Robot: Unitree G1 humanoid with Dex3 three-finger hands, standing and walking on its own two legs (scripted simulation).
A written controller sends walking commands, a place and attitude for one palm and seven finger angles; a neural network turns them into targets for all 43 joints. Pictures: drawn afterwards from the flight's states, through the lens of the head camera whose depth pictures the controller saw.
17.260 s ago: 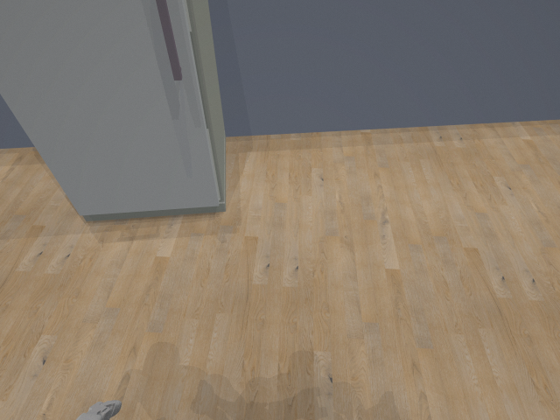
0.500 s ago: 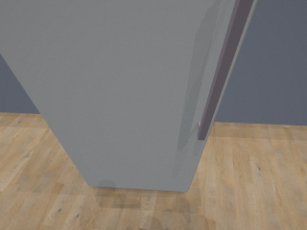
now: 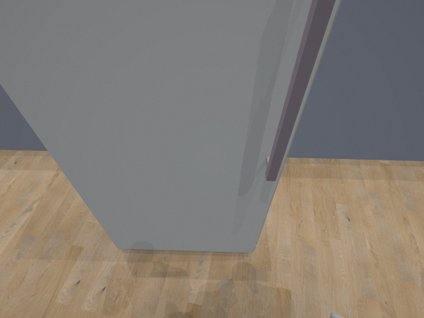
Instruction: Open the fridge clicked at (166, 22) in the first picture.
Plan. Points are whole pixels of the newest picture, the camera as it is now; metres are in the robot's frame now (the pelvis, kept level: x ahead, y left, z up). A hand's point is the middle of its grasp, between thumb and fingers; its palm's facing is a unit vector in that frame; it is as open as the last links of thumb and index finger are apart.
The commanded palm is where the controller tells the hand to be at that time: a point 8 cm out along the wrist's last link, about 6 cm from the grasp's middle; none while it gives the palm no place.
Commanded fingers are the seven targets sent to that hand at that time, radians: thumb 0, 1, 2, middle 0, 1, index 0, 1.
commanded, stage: raise the hand to about handle height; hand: right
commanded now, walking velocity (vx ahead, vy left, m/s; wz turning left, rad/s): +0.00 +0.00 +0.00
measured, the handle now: (294, 83) +0.46 -0.12 +0.22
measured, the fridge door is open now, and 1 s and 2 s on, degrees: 0 0 0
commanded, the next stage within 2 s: move the hooked fingers beside the handle in 2.00 s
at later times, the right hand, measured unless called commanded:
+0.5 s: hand (351, 317) +0.14 -0.19 +0.03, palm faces +0.13 +0.99 -0.07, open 9.7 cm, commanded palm +0.14 -0.25 +0.02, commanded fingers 0.00 -0.18 -0.59 0.25 0.76 0.25 0.76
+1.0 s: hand (367, 257) +0.22 -0.23 +0.07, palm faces -0.02 +1.00 -0.08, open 12.6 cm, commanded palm +0.19 -0.29 +0.10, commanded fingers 0.00 0.41 -0.34 0.29 1.14 0.29 1.14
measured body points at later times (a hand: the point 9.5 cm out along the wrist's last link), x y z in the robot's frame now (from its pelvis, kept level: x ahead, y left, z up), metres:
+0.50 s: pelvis -0.04 +0.03 -0.05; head -0.01 +0.01 +0.40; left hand +0.19 +0.26 -0.10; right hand +0.13 -0.25 +0.04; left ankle -0.06 +0.12 -0.73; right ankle +0.06 -0.08 -0.73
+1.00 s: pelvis -0.01 +0.01 -0.02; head +0.00 +0.01 +0.43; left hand +0.17 +0.26 -0.09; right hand +0.21 -0.28 +0.08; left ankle -0.06 +0.12 -0.73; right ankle +0.06 -0.08 -0.73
